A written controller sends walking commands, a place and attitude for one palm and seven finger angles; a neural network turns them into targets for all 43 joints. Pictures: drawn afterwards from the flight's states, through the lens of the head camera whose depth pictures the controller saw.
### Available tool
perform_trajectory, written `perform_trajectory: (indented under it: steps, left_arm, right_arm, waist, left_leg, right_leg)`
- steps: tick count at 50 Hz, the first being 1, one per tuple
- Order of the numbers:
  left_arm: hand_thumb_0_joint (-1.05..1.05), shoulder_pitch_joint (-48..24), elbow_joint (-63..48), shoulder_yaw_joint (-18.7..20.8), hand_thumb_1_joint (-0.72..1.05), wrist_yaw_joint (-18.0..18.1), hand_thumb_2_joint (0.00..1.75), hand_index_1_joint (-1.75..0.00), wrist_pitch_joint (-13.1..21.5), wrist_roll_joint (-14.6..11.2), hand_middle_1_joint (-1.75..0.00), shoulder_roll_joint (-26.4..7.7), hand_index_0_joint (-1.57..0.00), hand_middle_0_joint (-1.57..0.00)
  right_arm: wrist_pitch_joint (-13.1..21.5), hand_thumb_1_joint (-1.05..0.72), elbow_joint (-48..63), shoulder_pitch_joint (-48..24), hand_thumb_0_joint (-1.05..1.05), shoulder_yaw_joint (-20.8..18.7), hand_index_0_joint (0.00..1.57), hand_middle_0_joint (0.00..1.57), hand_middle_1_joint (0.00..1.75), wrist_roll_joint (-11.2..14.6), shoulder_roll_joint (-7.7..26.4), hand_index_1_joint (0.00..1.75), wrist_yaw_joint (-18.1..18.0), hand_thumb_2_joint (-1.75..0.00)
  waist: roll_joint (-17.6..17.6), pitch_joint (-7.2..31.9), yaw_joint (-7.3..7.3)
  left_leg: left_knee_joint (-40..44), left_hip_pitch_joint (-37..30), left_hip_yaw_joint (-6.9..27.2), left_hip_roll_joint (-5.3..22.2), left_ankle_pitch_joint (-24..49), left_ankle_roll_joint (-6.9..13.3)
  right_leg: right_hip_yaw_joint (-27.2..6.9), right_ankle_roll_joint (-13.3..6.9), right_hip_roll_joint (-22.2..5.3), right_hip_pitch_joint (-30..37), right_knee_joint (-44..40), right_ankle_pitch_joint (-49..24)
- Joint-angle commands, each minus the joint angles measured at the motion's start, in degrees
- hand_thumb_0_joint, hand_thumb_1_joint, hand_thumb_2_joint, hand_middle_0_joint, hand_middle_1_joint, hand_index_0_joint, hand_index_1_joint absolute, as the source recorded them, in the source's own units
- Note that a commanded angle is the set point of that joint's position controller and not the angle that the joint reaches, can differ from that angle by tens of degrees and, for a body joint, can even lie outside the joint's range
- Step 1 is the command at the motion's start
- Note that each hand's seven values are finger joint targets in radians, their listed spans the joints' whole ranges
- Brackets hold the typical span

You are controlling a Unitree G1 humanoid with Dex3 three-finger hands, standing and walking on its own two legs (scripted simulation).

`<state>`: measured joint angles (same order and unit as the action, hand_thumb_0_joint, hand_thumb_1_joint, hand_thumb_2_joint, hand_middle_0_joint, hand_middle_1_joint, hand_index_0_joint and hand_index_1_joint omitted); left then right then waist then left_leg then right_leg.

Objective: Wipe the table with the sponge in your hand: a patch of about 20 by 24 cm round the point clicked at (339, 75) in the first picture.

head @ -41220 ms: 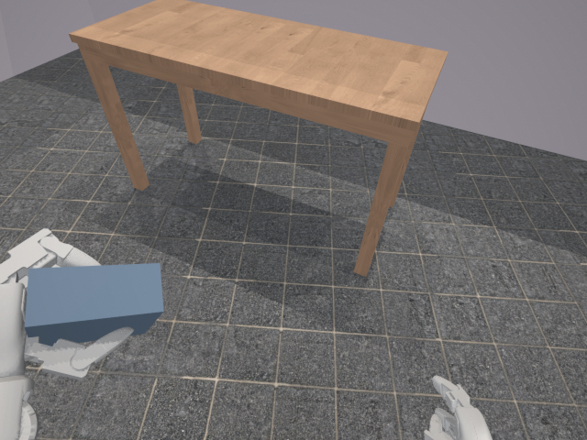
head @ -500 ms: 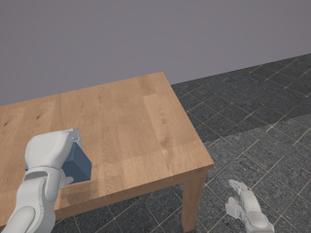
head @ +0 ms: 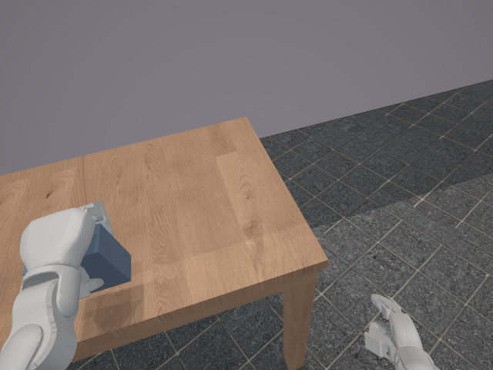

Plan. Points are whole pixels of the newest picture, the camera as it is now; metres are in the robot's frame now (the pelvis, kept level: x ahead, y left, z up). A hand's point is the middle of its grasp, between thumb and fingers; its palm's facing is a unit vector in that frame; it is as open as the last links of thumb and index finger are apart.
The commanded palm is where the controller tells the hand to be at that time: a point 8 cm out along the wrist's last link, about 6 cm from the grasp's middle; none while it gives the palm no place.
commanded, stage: move the sponge above the wiping area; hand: left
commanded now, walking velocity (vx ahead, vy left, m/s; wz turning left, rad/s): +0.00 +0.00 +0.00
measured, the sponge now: (89, 268) +0.23 +0.30 +0.07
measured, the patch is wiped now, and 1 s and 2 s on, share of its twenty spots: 0.00 0.00 0.00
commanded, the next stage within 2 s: none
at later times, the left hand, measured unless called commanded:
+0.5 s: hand (73, 257) +0.22 +0.30 +0.12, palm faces +0.10 -0.09 -0.99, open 9.5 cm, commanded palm +0.18 +0.29 +0.17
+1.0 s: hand (82, 262) +0.22 +0.29 +0.10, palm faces +0.04 -0.16 -0.99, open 9.5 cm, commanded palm +0.19 +0.28 +0.17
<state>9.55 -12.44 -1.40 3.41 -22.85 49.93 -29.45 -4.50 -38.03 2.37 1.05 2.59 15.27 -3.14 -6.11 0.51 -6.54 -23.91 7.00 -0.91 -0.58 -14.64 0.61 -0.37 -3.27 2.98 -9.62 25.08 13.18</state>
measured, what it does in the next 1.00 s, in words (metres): stands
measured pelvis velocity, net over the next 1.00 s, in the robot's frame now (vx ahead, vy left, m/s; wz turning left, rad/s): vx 0.00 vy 0.02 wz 0.01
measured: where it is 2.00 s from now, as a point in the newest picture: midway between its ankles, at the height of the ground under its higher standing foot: outside the picture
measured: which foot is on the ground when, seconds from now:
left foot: down 0.00-1.00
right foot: down 0.00-1.00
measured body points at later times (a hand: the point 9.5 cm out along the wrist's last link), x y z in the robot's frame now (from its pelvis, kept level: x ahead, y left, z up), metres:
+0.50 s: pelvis +0.00 +0.01 +0.00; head -0.02 -0.04 +0.45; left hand +0.21 +0.30 +0.17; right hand +0.26 -0.18 -0.08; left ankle -0.02 +0.11 -0.74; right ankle +0.00 -0.08 -0.74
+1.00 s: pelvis +0.00 +0.02 +0.00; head -0.01 -0.03 +0.45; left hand +0.21 +0.30 +0.16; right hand +0.25 -0.18 -0.09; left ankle -0.02 +0.12 -0.74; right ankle +0.00 -0.08 -0.74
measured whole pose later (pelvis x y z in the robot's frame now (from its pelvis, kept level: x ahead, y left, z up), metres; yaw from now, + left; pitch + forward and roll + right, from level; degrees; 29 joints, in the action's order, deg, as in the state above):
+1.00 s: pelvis +0.00 +0.02 +0.00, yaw +1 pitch -2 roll +0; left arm 11.1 -17.1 -5.0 -1.5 -29.7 49.0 -26.6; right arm -6.2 -36.7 0.8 2.0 3.0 15.9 -1.8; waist -7.3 0.8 -6.0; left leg -22.3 6.6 -0.7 -2.7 -13.6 2.5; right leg -0.5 -1.3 1.0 -9.1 23.9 12.7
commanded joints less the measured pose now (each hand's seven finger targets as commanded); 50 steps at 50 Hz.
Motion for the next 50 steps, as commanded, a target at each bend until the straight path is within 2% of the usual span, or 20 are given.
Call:
perform_trajectory:
  steps: [1,7,9,10,14,15,16,19,20,21,25,26,31,32,34,35,39,40,45,50]
  left_arm:
    - [0.00,-4.8,-12.2,3.5,0.10,-0.7,1.30,-1.60,-4.0,-0.2,-1.60,-8.1,-1.20,-1.20]
    - [0.00,-9.5,-17.4,4.1,0.10,-3.6,1.30,-1.60,-0.6,2.2,-1.60,-11.5,-1.20,-1.20]
    - [0.00,-12.7,-20.0,8.1,0.10,-1.8,1.30,-1.60,1.7,3.8,-1.60,-15.7,-1.20,-1.20]
    - [0.00,-13.5,-19.4,6.7,0.10,-1.0,1.30,-1.60,2.8,4.4,-1.60,-13.6,-1.20,-1.20]
    - [0.00,-14.0,-16.2,11.1,0.10,2.5,1.30,-1.60,2.8,5.0,-1.60,-16.6,-1.20,-1.20]
    - [0.00,-14.3,-14.7,8.3,0.10,2.7,1.30,-1.60,2.2,4.3,-1.60,-13.1,-1.20,-1.20]
    - [0.00,-13.6,-14.0,9.8,0.10,2.9,1.30,-1.60,1.2,4.2,-1.60,-14.8,-1.20,-1.20]
    - [0.00,-9.7,-13.0,8.0,0.10,1.8,1.30,-1.60,-2.6,1.9,-1.60,-11.9,-1.20,-1.20]
    - [0.00,-7.9,-13.2,4.0,0.10,0.8,1.30,-1.60,-3.5,0.5,-1.60,-7.4,-1.20,-1.20]
    - [0.00,-6.1,-12.7,5.1,0.10,-0.1,1.30,-1.60,-4.5,0.2,-1.60,-9.4,-1.20,-1.20]
    - [0.00,-4.5,-13.8,0.9,0.10,-4.5,1.30,-1.60,-6.3,0.0,-1.60,-6.5,-1.20,-1.20]
    - [0.00,-6.9,-13.7,2.3,0.10,-4.9,1.30,-1.60,-5.7,0.9,-1.60,-9.4,-1.20,-1.20]
    - [0.00,-14.9,-18.6,5.9,0.10,-2.7,1.30,-1.60,0.6,4.6,-1.60,-14.1,-1.20,-1.20]
    - [0.00,-16.2,-19.0,4.9,0.10,-1.9,1.30,-1.60,2.3,4.6,-1.60,-12.7,-1.20,-1.20]
    - [0.00,-17.9,-20.1,8.4,0.10,0.4,1.30,-1.60,3.6,5.6,-1.60,-15.9,-1.20,-1.20]
    - [0.00,-17.5,-18.3,6.8,0.10,1.3,1.30,-1.60,3.7,5.4,-1.60,-13.3,-1.20,-1.20]
    - [0.00,-13.3,-12.6,10.1,0.10,3.1,1.30,-1.60,-0.2,3.8,-1.60,-14.7,-1.20,-1.20]
    - [0.00,-12.3,-13.1,7.3,0.10,2.8,1.30,-1.60,-1.2,2.2,-1.60,-10.7,-1.20,-1.20]
    - [0.00,-5.5,-13.4,0.7,0.10,-1.9,1.30,-1.60,-6.2,-0.9,-1.60,-4.3,-1.20,-1.20]
    - [0.00,-8.0,-18.7,0.5,0.10,-4.5,1.30,-1.60,-4.9,2.0,-1.60,-7.5,-1.20,-1.20]
  right_arm:
    - [3.5,-0.90,11.9,-14.4,0.00,-1.5,0.20,0.20,0.30,0.5,5.8,0.30,0.4,-0.90]
    - [3.3,-0.90,12.8,-12.9,0.00,-1.1,0.20,0.20,0.30,-0.6,5.6,0.30,-0.3,-0.90]
    - [3.7,-0.90,12.7,-13.7,0.00,-1.0,0.20,0.20,0.30,-1.1,5.2,0.30,-0.6,-0.90]
    - [3.8,-0.90,12.5,-11.9,0.00,-1.2,0.20,0.20,0.30,-1.3,4.9,0.30,-0.8,-0.90]
    - [3.5,-0.90,11.2,-13.3,0.00,-1.2,0.20,0.20,0.30,-0.8,4.9,0.30,-0.6,-0.90]
    - [3.3,-0.90,11.1,-12.4,0.00,-1.4,0.20,0.20,0.30,-0.6,4.7,0.30,-0.6,-0.90]
    - [3.0,-0.90,10.9,-12.4,0.00,-1.6,0.20,0.20,0.30,-0.4,5.1,0.30,-0.6,-0.90]
    - [2.8,-0.90,11.2,-16.8,0.00,-0.9,0.20,0.20,0.30,0.3,5.2,0.30,0.2,-0.90]
    - [2.8,-0.90,11.6,-15.4,0.00,-1.1,0.20,0.20,0.30,0.3,4.9,0.30,0.4,-0.90]
    - [2.6,-0.90,11.4,-14.9,0.00,-1.2,0.20,0.20,0.30,0.4,5.3,0.30,0.5,-0.90]
    - [1.7,-0.90,12.7,-15.2,0.00,-0.4,0.20,0.20,0.30,0.5,5.7,0.30,0.7,-0.90]
    - [1.5,-0.90,12.5,-14.4,0.00,-0.4,0.20,0.20,0.30,0.3,5.8,0.30,0.5,-0.90]
    - [2.1,-0.90,12.9,-12.5,0.00,-0.7,0.20,0.20,0.30,-1.0,5.2,0.30,-0.5,-0.90]
    - [2.3,-0.90,12.6,-12.6,0.00,-0.7,0.20,0.20,0.30,-1.2,5.0,0.30,-0.6,-0.90]
    - [2.9,-0.90,12.1,-13.8,0.00,-0.6,0.20,0.20,0.30,-1.3,4.9,0.30,-0.8,-0.90]
    - [3.1,-0.90,11.8,-12.0,0.00,-1.0,0.20,0.20,0.30,-1.2,4.4,0.30,-0.9,-0.90]
    - [2.7,-0.90,10.5,-15.2,0.00,-0.9,0.20,0.20,0.30,-0.2,5.1,0.30,-0.1,-0.90]
    - [2.6,-0.90,10.9,-14.6,0.00,-1.1,0.20,0.20,0.30,0.0,4.7,0.30,0.3,-0.90]
    - [2.0,-0.90,12.1,-16.0,0.00,-0.8,0.20,0.20,0.30,0.7,5.5,0.30,1.1,-0.90]
    - [1.3,-0.90,13.4,-14.5,0.00,-0.6,0.20,0.20,0.30,0.0,5.7,0.30,1.2,-0.90]
  waist:
    - [3.7,9.2,-0.58]
    - [7.4,10.0,0.10]
    - [5.6,10.5,-0.80]
    - [4.9,11.6,-0.33]
    - [0.3,9.7,-1.52]
    - [0.3,10.3,-0.68]
    - [-0.4,10.0,-1.16]
    - [-0.6,8.9,-1.83]
    - [0.6,9.8,-0.97]
    - [2.4,8.9,-1.19]
    - [6.1,7.1,0.30]
    - [7.3,6.5,0.24]
    - [4.6,10.9,-0.50]
    - [3.0,11.8,-0.37]
    - [-0.7,12.4,-1.40]
    - [-0.4,12.6,-0.72]
    - [-1.4,9.3,-2.16]
    - [0.0,10.8,-1.70]
    - [3.9,8.1,-0.65]
    - [6.3,10.1,0.04]
  left_leg:
    - [1.7,1.5,3.8,-1.4,16.4,2.2]
    - [1.5,0.1,3.7,-1.6,15.1,3.1]
    - [1.2,-2.0,4.5,-1.4,14.8,3.0]
    - [1.0,-1.9,3.6,-1.1,15.7,2.9]
    - [2.1,-2.0,5.0,-1.1,14.6,1.9]
    - [2.0,-1.4,3.9,-0.7,15.2,1.9]
    - [2.1,-1.0,4.1,-0.7,15.2,1.4]
    - [3.0,-0.5,5.0,-1.2,16.0,1.4]
    - [2.9,0.0,3.9,-0.9,16.9,1.8]
    - [3.0,0.7,4.5,-1.0,16.8,1.6]
    - [3.3,2.0,3.9,-1.0,14.7,2.4]
    - [3.7,2.4,4.3,-0.9,13.4,2.3]
    - [2.9,-1.1,4.4,-0.7,13.3,2.6]
    - [2.9,-1.9,4.5,-0.8,13.7,2.5]
    - [3.0,-3.1,5.4,-0.8,13.4,2.3]
    - [2.9,-2.7,4.6,-0.4,14.5,2.1]
    - [3.9,-1.0,5.8,-0.8,15.5,1.2]
    - [4.0,-0.4,4.9,-0.4,16.4,1.2]
    - [4.4,1.4,4.7,-0.4,16.0,1.5]
    - [3.7,0.6,4.6,-0.4,15.6,2.5]
  right_leg:
    - [-6.0,-0.8,-3.0,6.6,-3.2,-13.9]
    - [-6.1,-0.4,-2.7,5.6,-3.6,-11.3]
    - [-8.8,-1.5,-1.5,4.4,-4.4,-9.2]
    - [-6.8,-1.4,-1.9,5.2,-3.7,-9.6]
    - [-9.3,-3.0,-0.9,4.1,-4.7,-6.9]
    - [-6.9,-2.4,-1.6,4.8,-4.1,-7.9]
    - [-7.5,-2.5,-1.7,4.7,-4.3,-7.8]
    - [-7.4,-2.5,-1.7,5.7,-4.0,-9.7]
    - [-4.9,-1.6,-2.4,6.9,-3.4,-11.9]
    - [-5.2,-1.3,-2.5,6.9,-3.6,-12.6]
    - [-4.7,-0.6,-2.4,5.9,-3.8,-11.3]
    - [-5.0,-0.6,-2.5,5.3,-4.2,-9.4]
    - [-6.1,-1.5,-1.5,5.1,-4.2,-5.7]
    - [-5.9,-1.6,-1.5,5.5,-4.3,-6.2]
    - [-8.5,-2.8,-0.4,5.2,-4.6,-5.3]
    - [-6.0,-2.5,-1.0,5.4,-4.0,-5.8]
    - [-7.8,-3.3,-0.9,5.7,-4.6,-7.2]
    - [-4.8,-2.2,-1.8,7.2,-3.8,-9.0]
    - [-3.3,-1.2,-2.1,6.6,-3.6,-11.0]
    - [-4.1,-1.0,-2.0,6.7,-3.1,-10.3]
